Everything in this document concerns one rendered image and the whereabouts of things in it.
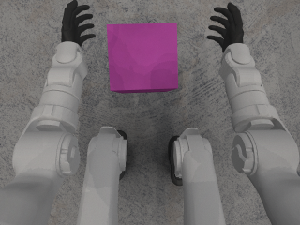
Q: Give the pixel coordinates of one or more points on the left robot hand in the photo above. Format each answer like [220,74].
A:
[71,31]

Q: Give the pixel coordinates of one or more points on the right robot upper arm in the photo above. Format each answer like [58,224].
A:
[269,158]

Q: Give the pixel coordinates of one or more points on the carton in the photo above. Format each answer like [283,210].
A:
[143,57]

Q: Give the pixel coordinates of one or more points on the left robot foot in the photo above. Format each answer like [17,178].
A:
[125,137]

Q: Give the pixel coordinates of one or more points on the left robot upper arm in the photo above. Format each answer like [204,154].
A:
[42,161]

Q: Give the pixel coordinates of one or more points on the right robot shin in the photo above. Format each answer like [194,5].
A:
[206,143]

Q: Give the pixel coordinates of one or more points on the right robot hand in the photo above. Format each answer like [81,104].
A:
[233,31]

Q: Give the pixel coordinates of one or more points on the robot left forearm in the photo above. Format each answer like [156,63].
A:
[61,95]

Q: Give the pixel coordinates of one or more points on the robot right forearm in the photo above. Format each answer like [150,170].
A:
[251,109]

